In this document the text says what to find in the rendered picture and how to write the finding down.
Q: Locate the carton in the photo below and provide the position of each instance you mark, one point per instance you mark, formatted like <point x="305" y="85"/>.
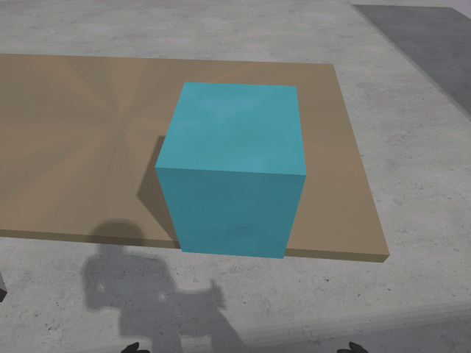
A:
<point x="232" y="168"/>

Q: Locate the table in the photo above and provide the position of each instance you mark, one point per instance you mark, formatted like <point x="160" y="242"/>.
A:
<point x="80" y="137"/>

